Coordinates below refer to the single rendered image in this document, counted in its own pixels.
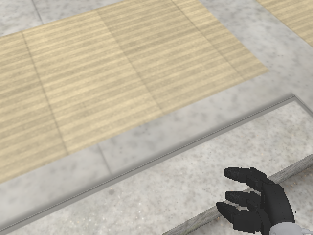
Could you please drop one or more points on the robot right forearm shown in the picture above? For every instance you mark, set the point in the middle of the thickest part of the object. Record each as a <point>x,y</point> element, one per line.
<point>286,228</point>

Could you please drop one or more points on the robot right hand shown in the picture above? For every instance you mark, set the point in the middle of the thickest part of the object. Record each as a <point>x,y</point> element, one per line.
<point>264,211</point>

